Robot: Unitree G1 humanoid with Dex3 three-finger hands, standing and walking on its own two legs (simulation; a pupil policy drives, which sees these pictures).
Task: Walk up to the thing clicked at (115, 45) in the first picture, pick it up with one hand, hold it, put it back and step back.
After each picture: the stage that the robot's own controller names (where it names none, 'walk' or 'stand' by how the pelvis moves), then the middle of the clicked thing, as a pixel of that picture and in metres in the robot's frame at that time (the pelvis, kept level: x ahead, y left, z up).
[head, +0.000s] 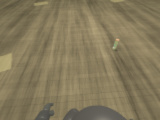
stand; (115, 44) +1.57 -0.50 -0.65
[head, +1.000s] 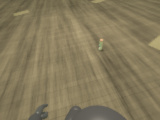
walk; (100, 44) +1.50 -0.06 -0.62
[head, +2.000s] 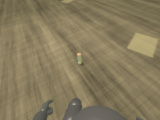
walk; (79, 58) +0.97 +0.28 -0.65
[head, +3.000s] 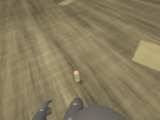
walk; (77, 76) +0.60 +0.26 -0.65
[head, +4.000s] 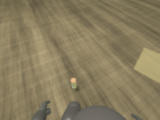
stand; (73, 83) +0.45 +0.21 -0.63
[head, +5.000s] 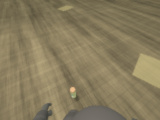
stand; (73, 92) +0.39 +0.22 -0.65
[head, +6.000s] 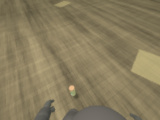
stand; (72, 90) +0.39 +0.23 -0.66
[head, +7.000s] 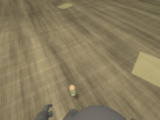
stand; (72, 90) +0.41 +0.23 -0.66
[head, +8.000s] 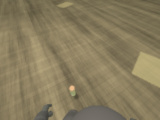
stand; (72, 91) +0.39 +0.22 -0.66
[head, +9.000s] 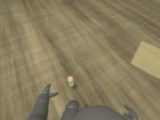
go down; (70, 81) +0.42 +0.22 -0.63
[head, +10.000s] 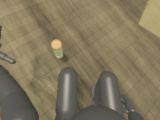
go down; (58, 50) +0.47 +0.27 -0.24
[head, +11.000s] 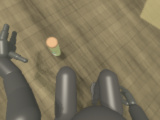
close in; (54, 48) +0.46 +0.28 -0.23
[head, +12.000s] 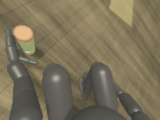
close in; (27, 43) +0.45 +0.32 -0.16
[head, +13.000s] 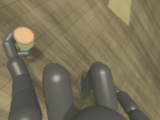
lift; (25, 43) +0.43 +0.32 -0.16
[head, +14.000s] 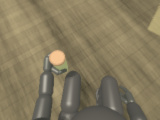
lift; (61, 64) +0.33 +0.22 -0.03
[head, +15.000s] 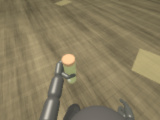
hold; (70, 70) +0.32 +0.15 +0.06
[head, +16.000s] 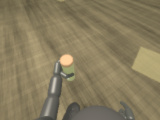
hold; (68, 70) +0.32 +0.16 +0.04
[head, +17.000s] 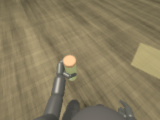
crouch; (71, 70) +0.33 +0.15 +0.02
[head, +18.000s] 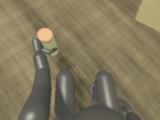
crouch; (50, 44) +0.47 +0.25 -0.05
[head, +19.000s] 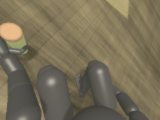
lower; (17, 42) +0.44 +0.32 -0.16
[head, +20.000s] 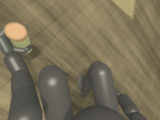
lower; (22, 41) +0.44 +0.32 -0.16
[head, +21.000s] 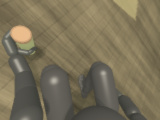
lower; (26, 43) +0.43 +0.31 -0.16
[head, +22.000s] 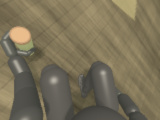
lower; (25, 44) +0.42 +0.31 -0.16
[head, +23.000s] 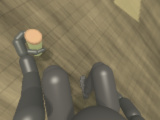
open; (35, 45) +0.44 +0.28 -0.16
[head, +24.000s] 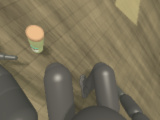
stand; (36, 42) +0.43 +0.28 -0.17
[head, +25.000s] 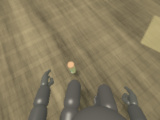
walk; (72, 68) +0.44 +0.21 -0.44
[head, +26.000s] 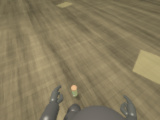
stand; (74, 91) +0.40 +0.18 -0.60
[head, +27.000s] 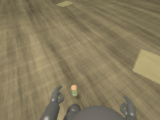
stand; (74, 91) +0.40 +0.19 -0.60
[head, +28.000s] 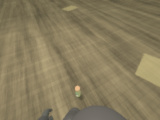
stand; (77, 91) +0.42 +0.17 -0.65
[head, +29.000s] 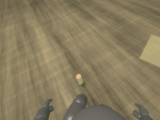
walk; (79, 79) +0.46 +0.21 -0.63
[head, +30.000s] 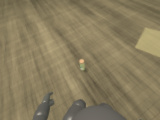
walk; (82, 65) +0.71 +0.18 -0.64
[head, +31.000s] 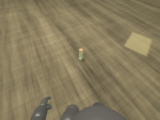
stand; (80, 54) +1.02 +0.16 -0.64
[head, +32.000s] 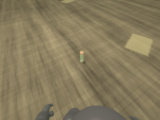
stand; (81, 56) +1.05 +0.20 -0.65
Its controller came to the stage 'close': yes
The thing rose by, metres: 0.68
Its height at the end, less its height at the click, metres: +0.00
